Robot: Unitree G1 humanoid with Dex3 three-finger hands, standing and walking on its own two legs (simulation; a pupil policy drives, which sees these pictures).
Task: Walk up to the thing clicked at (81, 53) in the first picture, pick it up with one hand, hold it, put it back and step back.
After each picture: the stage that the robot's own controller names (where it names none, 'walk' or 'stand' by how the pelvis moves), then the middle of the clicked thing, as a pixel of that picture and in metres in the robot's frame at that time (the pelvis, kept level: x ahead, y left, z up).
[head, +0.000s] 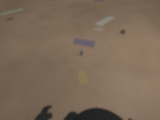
stand; (81, 52) +1.29 +0.21 -0.72
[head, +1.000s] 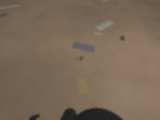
walk; (81, 58) +1.16 +0.12 -0.71
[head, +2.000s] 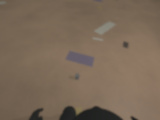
walk; (77, 76) +0.66 +0.12 -0.71
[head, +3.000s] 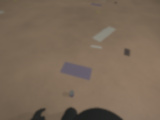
walk; (71, 94) +0.41 +0.19 -0.71
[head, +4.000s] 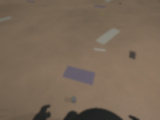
stand; (73, 99) +0.34 +0.19 -0.72
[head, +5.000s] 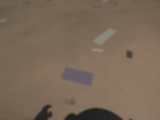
stand; (72, 101) +0.32 +0.20 -0.72
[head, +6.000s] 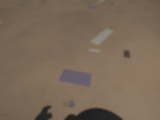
stand; (71, 103) +0.30 +0.21 -0.72
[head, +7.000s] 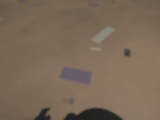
stand; (71, 100) +0.32 +0.21 -0.73
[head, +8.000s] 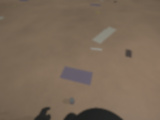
stand; (72, 101) +0.31 +0.20 -0.73
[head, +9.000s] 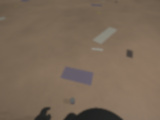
stand; (72, 101) +0.32 +0.20 -0.73
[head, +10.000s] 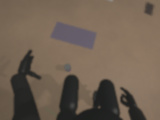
go down; (67, 67) +0.40 +0.20 -0.41
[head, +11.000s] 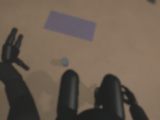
go down; (65, 62) +0.41 +0.22 -0.31
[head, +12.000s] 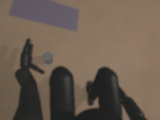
close in; (48, 58) +0.40 +0.25 -0.23
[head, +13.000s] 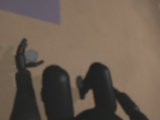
close; (31, 57) +0.39 +0.26 -0.22
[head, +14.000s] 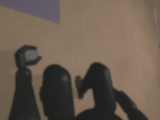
lift; (31, 56) +0.39 +0.26 -0.23
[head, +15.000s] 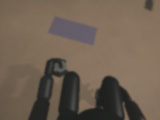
lift; (60, 68) +0.32 +0.22 -0.07
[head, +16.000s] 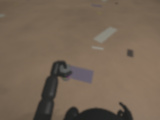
hold; (65, 72) +0.33 +0.18 +0.04
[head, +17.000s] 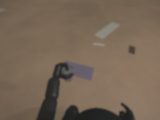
hold; (67, 74) +0.32 +0.17 +0.00
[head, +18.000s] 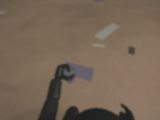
hold; (69, 75) +0.32 +0.16 +0.00
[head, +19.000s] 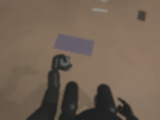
crouch; (66, 64) +0.39 +0.17 -0.08
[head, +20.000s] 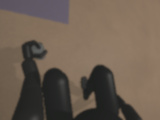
lower; (39, 52) +0.43 +0.24 -0.21
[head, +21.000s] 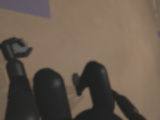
lower; (21, 49) +0.44 +0.27 -0.23
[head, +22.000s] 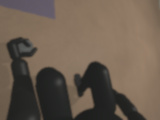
lower; (26, 49) +0.43 +0.26 -0.23
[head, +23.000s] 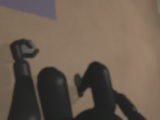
lower; (28, 50) +0.43 +0.26 -0.23
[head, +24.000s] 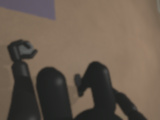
rest; (27, 51) +0.43 +0.26 -0.23
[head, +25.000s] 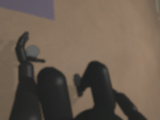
withdraw; (32, 53) +0.42 +0.23 -0.23
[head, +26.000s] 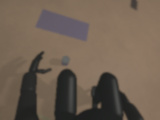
walk; (65, 61) +0.43 +0.19 -0.29
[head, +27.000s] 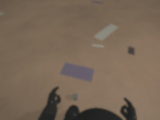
stand; (75, 97) +0.36 +0.14 -0.64
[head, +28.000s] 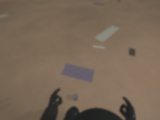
stand; (75, 97) +0.37 +0.15 -0.67
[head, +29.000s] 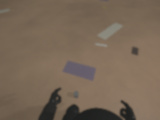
stand; (76, 94) +0.36 +0.15 -0.67
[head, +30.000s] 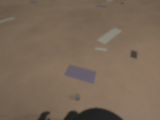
walk; (77, 97) +0.38 +0.15 -0.72
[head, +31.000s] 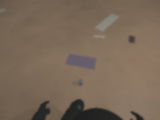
walk; (80, 82) +0.50 +0.15 -0.71
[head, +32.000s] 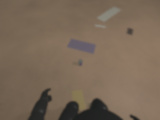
walk; (80, 62) +0.80 +0.14 -0.69
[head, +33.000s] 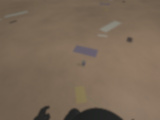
stand; (83, 63) +1.02 +0.17 -0.71
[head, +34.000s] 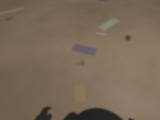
stand; (82, 62) +1.00 +0.15 -0.73
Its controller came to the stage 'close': yes
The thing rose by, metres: 0.71
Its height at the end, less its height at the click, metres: +0.00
